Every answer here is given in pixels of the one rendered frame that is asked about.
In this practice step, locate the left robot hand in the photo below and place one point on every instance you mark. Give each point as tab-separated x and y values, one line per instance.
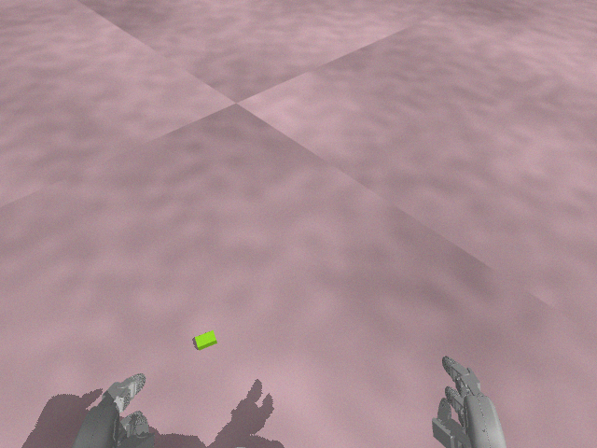
101	427

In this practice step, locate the right robot hand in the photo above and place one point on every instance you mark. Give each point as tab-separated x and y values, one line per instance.
480	425

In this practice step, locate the small box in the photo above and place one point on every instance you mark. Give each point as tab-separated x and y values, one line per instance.
205	340

